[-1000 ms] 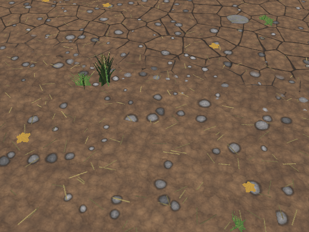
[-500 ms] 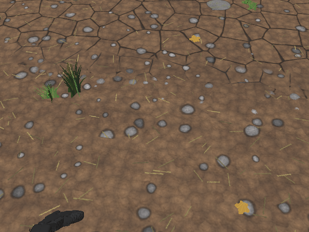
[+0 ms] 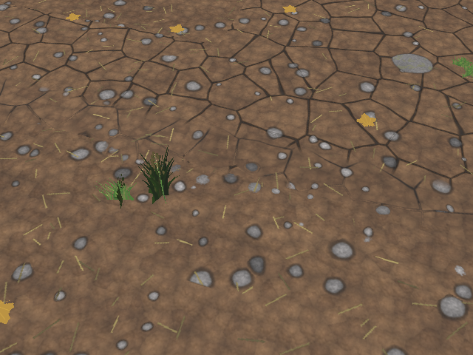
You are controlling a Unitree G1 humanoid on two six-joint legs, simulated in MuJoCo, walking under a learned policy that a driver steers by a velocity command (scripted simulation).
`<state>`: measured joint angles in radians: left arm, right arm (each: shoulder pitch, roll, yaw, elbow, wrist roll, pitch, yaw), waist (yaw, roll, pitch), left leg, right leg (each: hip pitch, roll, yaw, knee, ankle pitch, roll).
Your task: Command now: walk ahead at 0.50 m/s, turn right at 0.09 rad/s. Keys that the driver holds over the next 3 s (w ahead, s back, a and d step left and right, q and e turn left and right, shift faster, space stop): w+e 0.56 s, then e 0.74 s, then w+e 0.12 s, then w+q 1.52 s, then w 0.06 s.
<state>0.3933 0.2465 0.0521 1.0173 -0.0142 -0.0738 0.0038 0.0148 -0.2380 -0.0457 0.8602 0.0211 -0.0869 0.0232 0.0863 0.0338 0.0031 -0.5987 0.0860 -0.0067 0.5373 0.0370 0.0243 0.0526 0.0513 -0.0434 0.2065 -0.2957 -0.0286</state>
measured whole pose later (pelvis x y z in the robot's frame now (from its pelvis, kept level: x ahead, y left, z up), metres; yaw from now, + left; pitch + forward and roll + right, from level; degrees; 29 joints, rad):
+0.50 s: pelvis +0.27 +0.02 +0.00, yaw -14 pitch +1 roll +2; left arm 0.11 0.25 0.07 0.85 -0.02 -0.03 -0.03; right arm 0.31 -0.25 -0.07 0.97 -0.01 -0.09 -0.02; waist -0.06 -0.03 0.02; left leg 0.07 -0.02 0.26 0.22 -0.30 0.01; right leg -0.68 -0.11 0.01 0.73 0.03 -0.05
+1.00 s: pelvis +0.46 -0.07 +0.00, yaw -31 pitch +3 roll +1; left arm 0.20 0.30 0.09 0.73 -0.02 0.01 0.03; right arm 0.04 -0.29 -0.06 0.76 -0.01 -0.03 -0.04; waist 0.04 0.03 0.05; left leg -0.62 0.04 -0.12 0.80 -0.20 -0.09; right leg -0.30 0.13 0.13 0.44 -0.18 -0.09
